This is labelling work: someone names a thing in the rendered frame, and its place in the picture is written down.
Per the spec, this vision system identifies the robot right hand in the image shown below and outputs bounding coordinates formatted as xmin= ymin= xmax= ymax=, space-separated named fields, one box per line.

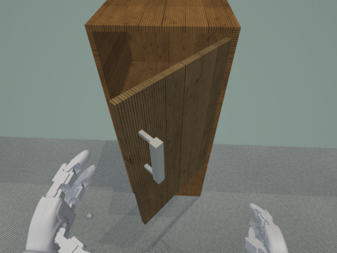
xmin=245 ymin=203 xmax=289 ymax=253

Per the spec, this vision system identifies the robot left hand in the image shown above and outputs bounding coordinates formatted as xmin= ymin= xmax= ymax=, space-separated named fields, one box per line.
xmin=26 ymin=150 xmax=96 ymax=253

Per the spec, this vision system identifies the cupboard door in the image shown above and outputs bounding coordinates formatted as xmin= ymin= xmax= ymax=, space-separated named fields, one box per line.
xmin=109 ymin=37 xmax=232 ymax=224

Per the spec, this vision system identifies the handle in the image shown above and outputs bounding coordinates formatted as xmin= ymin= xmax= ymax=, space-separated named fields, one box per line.
xmin=138 ymin=130 xmax=165 ymax=184

